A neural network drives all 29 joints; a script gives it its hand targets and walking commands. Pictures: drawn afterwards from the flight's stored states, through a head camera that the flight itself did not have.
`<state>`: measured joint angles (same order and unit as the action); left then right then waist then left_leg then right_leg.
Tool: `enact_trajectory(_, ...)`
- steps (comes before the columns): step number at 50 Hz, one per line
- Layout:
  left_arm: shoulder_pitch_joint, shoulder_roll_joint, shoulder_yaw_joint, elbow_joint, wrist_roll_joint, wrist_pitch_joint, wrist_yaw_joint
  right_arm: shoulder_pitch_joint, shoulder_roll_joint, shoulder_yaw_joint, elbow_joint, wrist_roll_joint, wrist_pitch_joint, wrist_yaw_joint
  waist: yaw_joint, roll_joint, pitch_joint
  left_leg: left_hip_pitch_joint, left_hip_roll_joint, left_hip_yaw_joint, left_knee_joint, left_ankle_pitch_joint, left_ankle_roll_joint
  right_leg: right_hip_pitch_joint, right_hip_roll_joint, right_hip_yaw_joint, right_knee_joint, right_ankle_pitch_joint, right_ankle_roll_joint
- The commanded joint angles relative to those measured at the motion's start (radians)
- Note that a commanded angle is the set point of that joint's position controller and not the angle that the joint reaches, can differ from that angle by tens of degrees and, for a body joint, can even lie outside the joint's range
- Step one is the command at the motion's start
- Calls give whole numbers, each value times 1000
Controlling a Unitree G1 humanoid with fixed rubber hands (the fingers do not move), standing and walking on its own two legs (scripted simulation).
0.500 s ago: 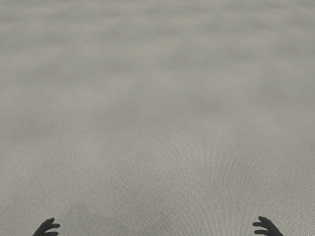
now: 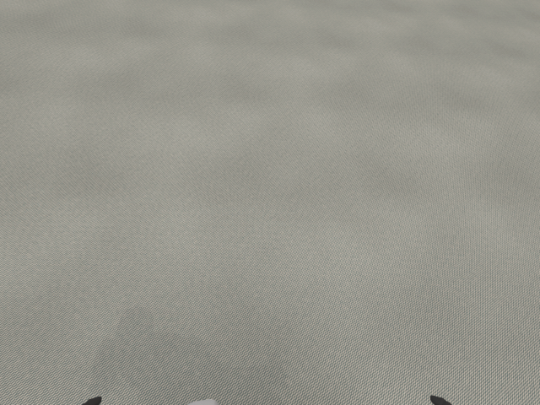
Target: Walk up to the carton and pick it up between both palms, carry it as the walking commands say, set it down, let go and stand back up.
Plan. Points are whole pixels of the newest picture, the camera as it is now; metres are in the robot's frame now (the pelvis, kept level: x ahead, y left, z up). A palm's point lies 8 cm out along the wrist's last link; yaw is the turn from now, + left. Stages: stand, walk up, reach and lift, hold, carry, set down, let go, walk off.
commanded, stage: walk up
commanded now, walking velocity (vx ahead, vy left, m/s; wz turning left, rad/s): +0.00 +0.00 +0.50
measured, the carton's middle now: out of the picture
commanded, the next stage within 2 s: none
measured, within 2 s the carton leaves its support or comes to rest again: neither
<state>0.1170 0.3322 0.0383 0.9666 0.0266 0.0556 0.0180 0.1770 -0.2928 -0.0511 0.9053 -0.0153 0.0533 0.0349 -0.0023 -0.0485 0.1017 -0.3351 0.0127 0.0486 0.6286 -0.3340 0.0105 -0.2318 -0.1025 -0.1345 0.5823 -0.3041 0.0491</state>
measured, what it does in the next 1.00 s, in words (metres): steps on the spot, turning left: right foot, then left foot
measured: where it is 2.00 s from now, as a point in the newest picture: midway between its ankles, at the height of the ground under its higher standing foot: outside the picture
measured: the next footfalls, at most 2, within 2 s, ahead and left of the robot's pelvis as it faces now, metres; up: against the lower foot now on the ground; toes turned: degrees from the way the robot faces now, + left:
right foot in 0.44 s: +0.00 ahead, -0.11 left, +0.00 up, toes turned +10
left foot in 0.80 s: -0.05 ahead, +0.17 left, +0.00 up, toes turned +30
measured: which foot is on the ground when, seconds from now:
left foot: down 0.00-0.46, up 0.48-0.78, down 0.80-1.00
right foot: down 0.00-0.00, up 0.02-0.42, down 0.44-0.80, up 0.82-1.00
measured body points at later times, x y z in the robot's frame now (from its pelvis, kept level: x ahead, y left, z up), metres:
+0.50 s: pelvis -0.04 +0.00 +0.01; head -0.01 +0.01 +0.46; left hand -0.03 +0.29 -0.12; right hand +0.15 -0.24 -0.11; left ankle +0.03 +0.10 -0.70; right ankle -0.03 -0.12 -0.73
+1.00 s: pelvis -0.07 +0.05 +0.01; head -0.05 +0.10 +0.46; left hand -0.10 +0.33 -0.13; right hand +0.15 -0.14 -0.10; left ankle -0.08 +0.15 -0.73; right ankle +0.00 -0.08 -0.66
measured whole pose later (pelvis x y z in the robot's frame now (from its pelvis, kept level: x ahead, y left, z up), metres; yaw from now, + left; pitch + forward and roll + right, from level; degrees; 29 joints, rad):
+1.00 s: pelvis -0.07 +0.05 +0.01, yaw +30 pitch -1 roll -2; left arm 0.12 0.28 0.04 0.86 0.02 0.06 0.01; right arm 0.16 -0.25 -0.05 0.84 -0.04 0.05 0.00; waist 0.00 -0.04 0.11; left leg -0.29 0.00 -0.01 0.49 -0.19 0.03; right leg -0.44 -0.07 -0.07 0.99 -0.43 0.07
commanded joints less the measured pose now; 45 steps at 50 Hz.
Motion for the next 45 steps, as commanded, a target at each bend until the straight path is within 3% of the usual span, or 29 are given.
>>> enact_trajectory(1,-46,30,-20,-125,7,-5,-6,98,-288,-87,-60,-10,-22,-11,-44,414,-133,269,346,-600,-356,515,139,-358,83,73,329,-371,-1)
enact_trajectory(2,-39,53,-18,-121,-3,5,7,113,-273,-75,-69,-7,-21,-21,-67,363,-144,209,336,-584,-370,418,196,-303,39,182,411,-343,-6)
enact_trajectory(4,-17,53,-11,-84,-4,-2,8,31,-208,-72,-72,2,-13,-35,-3,202,-134,153,268,-452,-357,240,147,-278,15,178,453,-198,-14)
enact_trajectory(5,-7,54,-11,-71,-4,-2,6,-2,-178,-65,-94,2,-11,-40,12,141,-139,148,220,-381,-337,230,123,-270,12,159,468,-130,-14)
enact_trajectory(7,11,39,-6,-64,-1,-1,0,-2,-159,-62,-102,4,-13,-35,13,110,-192,142,185,-335,-321,252,110,-213,30,141,450,-94,-14)
enact_trajectory(9,-6,30,-5,-78,-2,3,0,15,-149,-62,-102,5,-10,-34,1,151,-162,125,168,-340,-342,150,92,-208,46,137,393,-89,-13)
enact_trajectory(12,-18,21,-14,-102,-5,9,3,19,-148,-59,-110,-3,6,-36,-7,217,-100,71,154,-377,-394,4,101,-183,72,125,276,-111,-7)
enact_trajectory(15,0,18,-20,-111,-11,2,8,26,-156,-62,-114,-7,13,-35,-14,219,-112,67,155,-420,-417,-10,119,-121,98,120,183,-136,-5)
enact_trajectory(16,28,20,-20,-108,-11,-1,10,23,-158,-63,-121,-6,15,-33,-8,200,-122,85,150,-424,-421,-16,114,-106,105,118,156,-131,-11)
enact_trajectory(18,61,19,-23,-103,-18,-11,14,-12,-159,-63,-130,-6,18,-32,7,225,-132,67,136,-432,-421,-5,106,-31,123,113,58,-136,-17)
enact_trajectory(20,132,24,-19,-88,-22,-21,22,-41,-150,-61,-139,-1,19,-30,47,201,-147,27,91,-396,-400,0,58,105,126,84,-122,-72,-37)
enact_trajectory(21,199,40,-11,-74,-22,-27,29,-58,-135,-54,-155,-1,16,-29,88,148,-160,-52,36,-343,-353,-45,8,233,101,76,-259,-12,-53)
enact_trajectory(22,220,100,3,-75,-16,-33,34,-64,-86,-43,-168,-3,11,-29,103,-10,-145,-162,-51,-258,-178,-174,-28,283,-49,233,-394,-80,-94)
enact_trajectory(23,168,204,28,-96,-6,-30,34,-49,-26,-27,-191,-13,4,-30,82,-266,-92,-306,-153,-119,161,-192,-49,210,-300,521,-495,-202,-150)
enact_trajectory(24,69,209,31,-127,-4,-23,30,-79,-55,-36,-198,-30,2,-29,62,-211,-31,-306,-36,-96,319,-194,-54,45,-406,527,-514,-150,-220)
enact_trajectory(25,6,154,19,-138,-7,-32,26,-50,-80,-52,-162,-27,6,-20,16,-97,3,-275,-1,-114,399,-99,-50,9,-336,423,-454,-39,-197)
enact_trajectory(26,-26,99,4,-138,-12,-40,25,-27,-93,-61,-138,-27,4,-13,-6,-20,-17,-249,0,-104,457,-23,-56,17,-251,301,-380,91,-170)
enact_trajectory(27,-34,68,-1,-140,-13,-46,21,-18,-103,-64,-134,-25,8,-4,-13,-47,-45,-222,-3,-81,489,18,-69,37,-187,205,-327,212,-154)
enact_trajectory(29,7,63,12,-127,-6,-49,16,-31,-83,-51,-139,-15,11,8,3,-112,-72,-230,9,-47,423,-3,-94,111,-159,123,-277,388,-140)
enact_trajectory(32,70,104,30,-112,4,-38,9,-94,-47,-28,-158,-4,16,10,38,-171,-62,-168,19,4,232,-63,-92,145,-172,90,-243,425,-144)
enact_trajectory(35,122,136,45,-105,7,-37,4,-116,-42,-18,-171,1,13,9,51,-208,-80,-88,15,46,91,-61,-82,168,-208,74,-190,547,-140)
enact_trajectory(38,126,147,52,-96,-1,-32,-5,-54,-49,-15,-140,-1,-6,-1,17,-156,-132,75,-18,108,-149,60,-63,188,-193,-13,-61,662,-95)
enact_trajectory(39,129,123,42,-99,-5,-31,-6,5,-78,-26,-117,-5,-16,-5,-8,-90,-161,198,-7,80,-225,139,-36,133,-152,-67,54,608,-64)
enact_trajectory(40,134,71,27,-120,1,-31,-6,76,-150,-45,-101,-16,-30,-9,-30,74,-184,372,141,-99,-203,517,17,-83,-99,-80,231,295,-17)
enact_trajectory(41,77,-15,-4,-184,12,-38,-7,117,-256,-70,-96,-20,-39,-17,-57,404,-182,470,390,-451,-221,989,141,-391,48,-39,413,-380,41)
enact_trajectory(42,13,6,8,-191,-10,-28,1,144,-239,-78,-76,-3,-39,-29,-92,349,-212,355,399,-429,-230,956,230,-336,6,95,506,-370,32)
enact_trajectory(43,-1,13,7,-185,-6,-25,0,94,-199,-65,-80,-11,-34,-39,-54,269,-195,311,341,-347,-227,782,195,-319,-10,116,525,-303,29)
enact_trajectory(45,26,23,9,-157,-3,-19,-7,-10,-149,-48,-107,-20,-22,-46,-4,206,-161,224,235,-242,-249,548,128,-274,-2,95,507,-157,21)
